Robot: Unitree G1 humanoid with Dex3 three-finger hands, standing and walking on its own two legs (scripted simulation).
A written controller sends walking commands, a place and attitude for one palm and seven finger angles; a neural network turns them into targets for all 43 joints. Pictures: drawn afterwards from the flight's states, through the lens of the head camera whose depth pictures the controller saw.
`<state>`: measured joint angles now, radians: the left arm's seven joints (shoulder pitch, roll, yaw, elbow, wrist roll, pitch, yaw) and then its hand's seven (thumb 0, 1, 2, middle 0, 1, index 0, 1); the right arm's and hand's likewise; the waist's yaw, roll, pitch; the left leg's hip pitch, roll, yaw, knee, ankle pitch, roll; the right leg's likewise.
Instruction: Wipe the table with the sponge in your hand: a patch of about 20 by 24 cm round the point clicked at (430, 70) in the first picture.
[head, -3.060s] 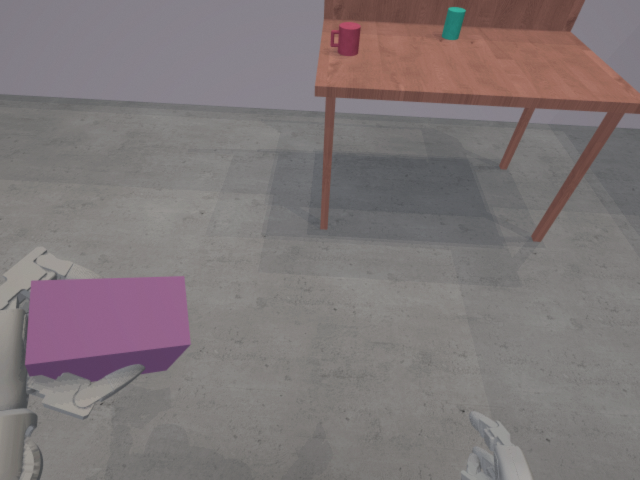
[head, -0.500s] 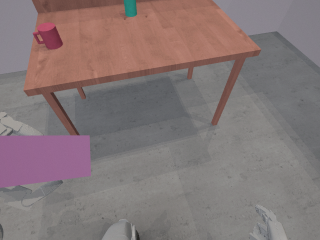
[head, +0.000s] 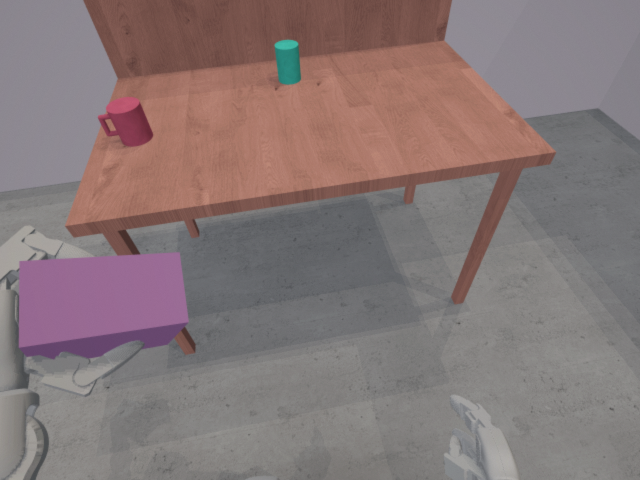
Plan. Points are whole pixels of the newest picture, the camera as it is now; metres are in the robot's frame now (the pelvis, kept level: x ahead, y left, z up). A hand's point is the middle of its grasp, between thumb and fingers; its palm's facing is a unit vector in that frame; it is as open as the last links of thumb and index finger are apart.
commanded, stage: turn to face it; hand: left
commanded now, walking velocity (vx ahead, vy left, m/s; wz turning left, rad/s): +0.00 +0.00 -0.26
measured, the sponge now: (129, 307) +0.23 +0.21 +0.16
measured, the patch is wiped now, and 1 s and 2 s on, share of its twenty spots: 0.00 0.00 0.00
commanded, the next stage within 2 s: take the last steps up to it in 0.14 s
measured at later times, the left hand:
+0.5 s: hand (159, 293) +0.24 +0.18 +0.18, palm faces +0.28 -0.87 -0.41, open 10.5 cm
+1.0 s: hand (170, 251) +0.28 +0.19 +0.18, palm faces +0.30 -0.84 -0.45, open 10.5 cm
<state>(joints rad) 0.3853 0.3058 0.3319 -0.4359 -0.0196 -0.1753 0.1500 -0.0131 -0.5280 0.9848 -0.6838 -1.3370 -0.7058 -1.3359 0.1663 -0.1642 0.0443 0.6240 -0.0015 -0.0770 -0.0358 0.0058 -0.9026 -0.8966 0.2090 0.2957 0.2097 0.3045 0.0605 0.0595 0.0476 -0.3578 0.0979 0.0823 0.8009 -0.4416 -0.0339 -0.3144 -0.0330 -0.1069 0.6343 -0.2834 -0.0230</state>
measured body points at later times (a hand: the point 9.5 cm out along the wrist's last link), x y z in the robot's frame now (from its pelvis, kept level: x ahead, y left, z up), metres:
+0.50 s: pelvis +0.00 -0.02 +0.00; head +0.00 -0.03 +0.45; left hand +0.22 +0.23 +0.20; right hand +0.11 -0.26 -0.10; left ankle +0.00 +0.11 -0.71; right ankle -0.01 -0.12 -0.72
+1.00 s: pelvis +0.05 -0.02 +0.00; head +0.06 -0.03 +0.45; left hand +0.26 +0.23 +0.21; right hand +0.19 -0.25 -0.09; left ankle +0.06 +0.11 -0.72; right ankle +0.06 -0.12 -0.72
